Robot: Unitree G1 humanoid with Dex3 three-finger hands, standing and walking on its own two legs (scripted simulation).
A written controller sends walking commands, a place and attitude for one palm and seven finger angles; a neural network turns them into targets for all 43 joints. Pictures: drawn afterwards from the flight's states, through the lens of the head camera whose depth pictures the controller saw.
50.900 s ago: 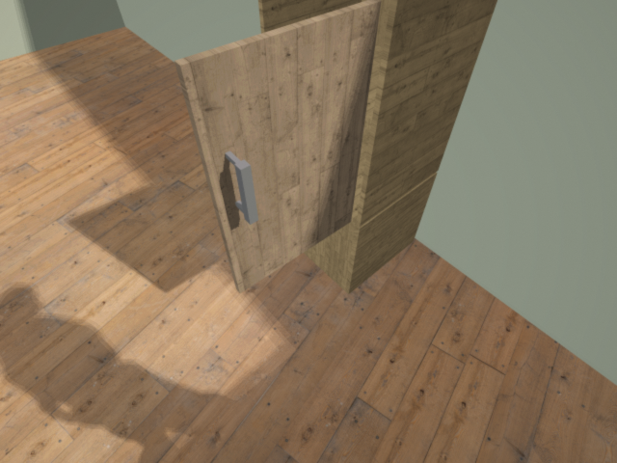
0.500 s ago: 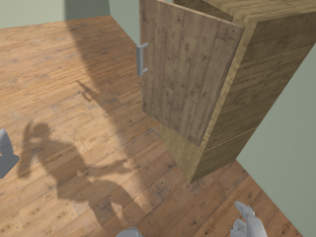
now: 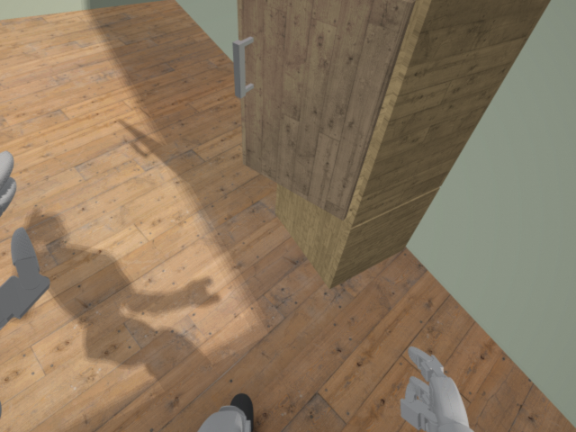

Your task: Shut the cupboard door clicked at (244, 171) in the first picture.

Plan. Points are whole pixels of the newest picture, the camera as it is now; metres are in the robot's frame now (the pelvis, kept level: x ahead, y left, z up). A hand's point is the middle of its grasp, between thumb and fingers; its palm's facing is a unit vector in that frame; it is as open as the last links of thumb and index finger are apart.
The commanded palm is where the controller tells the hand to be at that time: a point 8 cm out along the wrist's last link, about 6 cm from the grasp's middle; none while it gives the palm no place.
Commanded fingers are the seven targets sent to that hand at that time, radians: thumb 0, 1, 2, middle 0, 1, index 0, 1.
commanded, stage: stop stepping back and stand still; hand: left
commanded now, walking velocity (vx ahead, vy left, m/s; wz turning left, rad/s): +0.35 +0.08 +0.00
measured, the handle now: (244, 67) +0.90 +0.19 +0.03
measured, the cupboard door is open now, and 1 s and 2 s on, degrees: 24 24 24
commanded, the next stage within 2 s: let the arm hang, fingers relaxed in 1.82 s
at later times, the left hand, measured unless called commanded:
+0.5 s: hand out of the picture +0.18 +0.29 +0.19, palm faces +0.32 -0.85 -0.41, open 7.5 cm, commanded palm +0.11 +0.34 +0.20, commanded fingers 0.00 0.90 0.90 -0.20 -0.30 -0.20 -0.30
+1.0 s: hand out of the picture +0.21 +0.35 +0.19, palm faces +0.38 -0.81 -0.44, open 7.5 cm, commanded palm +0.14 +0.39 +0.20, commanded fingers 0.00 0.90 0.90 -0.20 -0.30 -0.20 -0.30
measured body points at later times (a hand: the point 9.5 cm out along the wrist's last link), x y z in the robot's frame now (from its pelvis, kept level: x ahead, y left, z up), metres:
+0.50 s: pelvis -0.04 +0.05 +0.02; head -0.03 +0.09 +0.46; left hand +0.16 +0.33 +0.22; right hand +0.08 -0.17 -0.06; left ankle +0.11 +0.12 -0.71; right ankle -0.09 -0.03 -0.70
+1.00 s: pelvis -0.01 +0.10 +0.01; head +0.01 +0.13 +0.46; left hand +0.18 +0.39 +0.21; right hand +0.15 -0.14 -0.05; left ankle +0.00 +0.23 -0.72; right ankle -0.08 -0.01 -0.72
